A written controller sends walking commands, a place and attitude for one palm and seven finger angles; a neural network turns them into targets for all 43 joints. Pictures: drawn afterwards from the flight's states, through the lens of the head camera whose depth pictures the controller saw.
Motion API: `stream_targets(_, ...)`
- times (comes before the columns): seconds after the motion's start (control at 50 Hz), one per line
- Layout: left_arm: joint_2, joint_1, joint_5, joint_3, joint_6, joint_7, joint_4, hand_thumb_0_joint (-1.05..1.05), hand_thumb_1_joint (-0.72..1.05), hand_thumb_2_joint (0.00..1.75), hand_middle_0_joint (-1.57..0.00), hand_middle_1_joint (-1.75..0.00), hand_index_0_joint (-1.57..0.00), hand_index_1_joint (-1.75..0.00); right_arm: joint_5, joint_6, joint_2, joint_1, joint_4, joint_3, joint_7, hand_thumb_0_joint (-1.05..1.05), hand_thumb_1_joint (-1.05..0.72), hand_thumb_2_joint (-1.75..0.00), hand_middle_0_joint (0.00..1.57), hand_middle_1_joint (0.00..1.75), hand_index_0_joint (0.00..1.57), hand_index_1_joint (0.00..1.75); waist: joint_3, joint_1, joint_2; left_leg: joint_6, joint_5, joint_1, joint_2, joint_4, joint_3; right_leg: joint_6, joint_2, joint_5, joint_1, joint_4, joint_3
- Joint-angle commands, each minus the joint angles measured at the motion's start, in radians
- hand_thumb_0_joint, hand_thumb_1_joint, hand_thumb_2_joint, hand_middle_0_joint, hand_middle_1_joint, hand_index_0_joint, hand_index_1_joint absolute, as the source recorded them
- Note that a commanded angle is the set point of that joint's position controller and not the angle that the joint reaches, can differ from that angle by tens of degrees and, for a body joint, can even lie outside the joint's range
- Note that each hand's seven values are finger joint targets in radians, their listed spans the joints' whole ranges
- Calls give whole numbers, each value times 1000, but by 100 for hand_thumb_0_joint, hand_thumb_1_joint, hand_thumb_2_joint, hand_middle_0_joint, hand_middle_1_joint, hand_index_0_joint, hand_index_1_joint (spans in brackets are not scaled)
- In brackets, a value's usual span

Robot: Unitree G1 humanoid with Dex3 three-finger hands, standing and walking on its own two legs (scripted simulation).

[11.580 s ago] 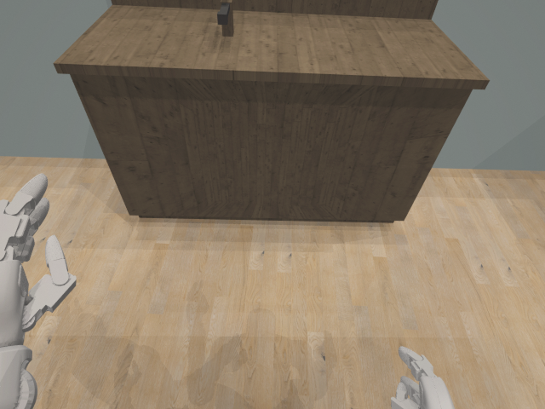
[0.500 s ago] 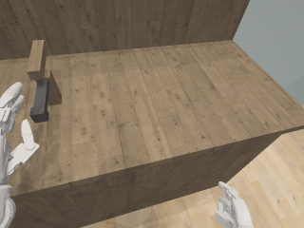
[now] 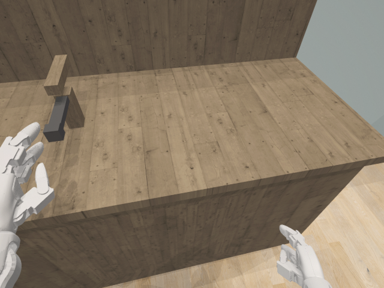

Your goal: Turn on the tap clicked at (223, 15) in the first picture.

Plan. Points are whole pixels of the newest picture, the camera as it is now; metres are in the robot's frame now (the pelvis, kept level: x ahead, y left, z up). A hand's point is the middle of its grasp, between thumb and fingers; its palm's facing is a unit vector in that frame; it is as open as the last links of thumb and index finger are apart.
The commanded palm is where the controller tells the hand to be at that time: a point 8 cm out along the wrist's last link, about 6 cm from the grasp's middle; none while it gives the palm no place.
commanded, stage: turn the palm inward beside the body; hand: left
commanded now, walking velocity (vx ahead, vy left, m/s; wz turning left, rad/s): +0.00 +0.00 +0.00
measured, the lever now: (54, 132) +0.34 +0.34 +0.14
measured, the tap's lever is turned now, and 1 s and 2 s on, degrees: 0 0 0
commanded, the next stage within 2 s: reach beside the lever's end, fingers flat in 1.82 s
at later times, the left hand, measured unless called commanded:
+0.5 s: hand (51, 179) +0.21 +0.25 +0.18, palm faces +0.54 -0.80 -0.26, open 7.4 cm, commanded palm +0.15 +0.28 +0.20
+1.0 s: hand (52, 172) +0.22 +0.26 +0.18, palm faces +0.49 -0.85 -0.19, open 7.4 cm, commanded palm +0.16 +0.29 +0.20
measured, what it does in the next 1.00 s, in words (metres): stands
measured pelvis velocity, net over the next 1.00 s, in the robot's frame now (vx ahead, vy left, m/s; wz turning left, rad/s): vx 0.05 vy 0.01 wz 0.05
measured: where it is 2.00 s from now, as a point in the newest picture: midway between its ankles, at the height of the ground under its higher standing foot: outside the picture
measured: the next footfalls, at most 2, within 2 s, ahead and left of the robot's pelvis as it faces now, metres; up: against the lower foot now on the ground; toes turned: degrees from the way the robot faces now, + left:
none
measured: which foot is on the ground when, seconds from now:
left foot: down 0.00-1.00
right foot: down 0.00-1.00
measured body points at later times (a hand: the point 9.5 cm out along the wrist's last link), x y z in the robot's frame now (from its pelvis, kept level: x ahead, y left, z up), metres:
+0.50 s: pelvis +0.01 -0.03 -0.01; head -0.01 -0.05 +0.44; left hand +0.17 +0.29 +0.20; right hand +0.22 -0.26 -0.10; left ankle +0.02 +0.11 -0.73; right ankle +0.05 -0.09 -0.73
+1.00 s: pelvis +0.05 +0.01 +0.00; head +0.03 -0.01 +0.45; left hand +0.19 +0.30 +0.19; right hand +0.28 -0.17 -0.06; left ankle +0.02 +0.11 -0.73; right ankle +0.05 -0.09 -0.73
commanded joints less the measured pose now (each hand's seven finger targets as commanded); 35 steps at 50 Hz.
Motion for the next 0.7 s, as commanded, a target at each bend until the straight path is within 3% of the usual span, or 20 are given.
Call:
stream_targets(0.0,247,-394,52,193,-203,141,-223,0,90,90,-20,-30,-20,-30,5,-71,-104,-126,-101,-25,-36,0,-90,-90,20,30,20,30,-107,-32,225,3,-190,-28,7,-96,-35,20,0,-191,-18,-112,16)
stream_targets(0.04,205,-402,52,112,-154,108,-104,0,90,90,-20,-30,-20,-30,-2,-70,-116,-137,-80,-26,-55,0,-90,-90,20,30,20,30,-89,-50,180,11,-176,-53,-2,-54,-27,28,-36,-224,-1,-151,44)
stream_targets(0.06,218,-429,48,87,-111,79,-57,0,90,90,-20,-30,-20,-30,4,-67,-132,-148,-74,-26,-68,0,-90,-90,20,30,20,30,-78,-57,155,14,-169,-63,-1,-40,-24,31,-53,-261,2,-177,69)
stream_targets(0.1,189,-457,31,7,-7,21,13,0,90,90,-20,-30,-20,-30,29,-61,-128,-195,-81,-10,-91,0,-90,-90,20,30,20,30,-36,-57,119,9,-141,-68,2,-1,-12,31,-88,-376,10,-242,151)
stream_targets(0.14,227,-492,8,7,81,-15,17,0,90,90,-20,-30,-20,-30,32,-48,-136,-212,-78,-23,-109,0,-90,-90,20,30,20,30,-53,-39,51,-6,-101,-103,22,34,-32,46,-143,-440,73,-278,238)
stream_targets(0.18,267,-498,-1,56,133,-16,-12,0,90,90,-20,-30,-20,-30,37,-41,-133,-238,-84,-26,-117,0,-90,-90,20,30,20,30,-74,-20,-12,-23,-84,-127,40,70,-55,74,-191,-456,103,-291,299)
stream_targets(0.2,285,-467,-8,104,138,1,-17,0,90,90,-20,-30,-20,-30,49,-46,-119,-258,-87,-16,-114,0,-90,-90,20,30,20,30,-70,-1,-20,-33,-78,-133,37,79,-55,76,-193,-484,112,-299,316)
stream_targets(0.22,289,-443,-15,137,129,16,-41,0,90,90,-20,-30,-20,-30,42,-42,-117,-242,-86,-26,-110,0,-90,-90,20,30,20,30,-101,5,-67,-41,-73,-152,47,80,-70,85,-209,-466,131,-287,317)
stream_targets(0.24,287,-391,-25,170,115,33,-93,0,90,90,-20,-30,-20,-30,39,-37,-104,-252,-90,-32,-103,0,-90,-90,20,30,20,30,-125,23,-58,-47,-69,-160,54,86,-75,91,-216,-439,148,-272,322)
stream_targets(0.28,290,-328,-43,226,77,70,-154,0,90,90,-20,-30,-20,-30,34,-36,-95,-241,-90,-42,-94,0,-90,-90,20,30,20,30,-153,31,-76,-49,-67,-163,60,93,-72,99,-214,-414,153,-259,310)
stream_targets(0.3,313,-294,-44,264,59,93,-175,0,90,90,-20,-30,-20,-30,44,-40,-87,-247,-89,-37,-87,0,-90,-90,20,30,20,30,-162,46,-34,-49,-66,-158,54,86,-61,89,-200,-424,157,-255,301)
stream_targets(0.32,263,-257,-54,238,47,104,-187,0,90,90,-20,-30,-20,-30,37,-40,-86,-225,-96,-44,-83,0,-90,-90,20,30,20,30,-171,34,-40,-50,-65,-169,61,84,-64,94,-205,-387,155,-243,294)
stream_targets(0.4,211,-176,-47,198,75,121,-152,0,90,90,-20,-30,-20,-30,49,-42,-98,-218,-85,-40,-81,0,-90,-90,20,30,20,30,-89,16,42,-35,-63,-150,63,75,-45,77,-186,-361,87,-243,266)
stream_targets(0.46,182,-203,-48,136,104,100,-198,0,90,90,-20,-30,-20,-30,42,-64,-115,-194,-100,-40,-96,0,-90,-90,20,30,20,30,-88,-7,42,-17,-50,-131,59,49,-51,72,-168,-309,72,-224,227)
stream_targets(0.5,163,-236,-37,103,92,89,-256,0,90,90,-20,-30,-20,-30,48,-91,-110,-210,-103,-28,-104,0,-90,-90,20,30,20,30,-82,-8,57,-2,-29,-81,53,29,-46,59,-139,-286,48,-215,184)
stream_targets(0.58,139,-204,-31,64,22,66,-341,0,90,90,-20,-30,-20,-30,33,-152,-122,-130,-106,-35,-113,0,-90,-90,20,30,20,30,-182,-9,49,22,110,3,41,-23,-61,37,-68,-41,67,-114,41)
stream_targets(0.6,150,-195,-23,82,6,70,-369,0,90,90,-20,-30,-20,-30,37,-167,-118,-139,-107,-26,-111,0,-90,-90,20,30,20,30,-203,4,73,22,149,35,35,-31,-54,31,-52,16,73,-89,19)
stream_targets(0.62,134,-172,-17,70,-9,68,-370,0,90,90,-20,-30,-20,-30,29,-174,-120,-94,-103,-30,-106,0,-90,-90,20,30,20,30,-238,-3,80,18,209,48,33,-40,-60,26,-45,91,87,-66,-10)
stream_targets(0.68,108,-76,-27,84,-7,65,-354,0,90,90,-20,-30,-20,-30,25,-189,-118,-71,-101,-30,-97,0,-90,-90,20,30,20,30,-244,17,82,-6,353,68,39,-44,-64,20,-39,220,121,-31,-37)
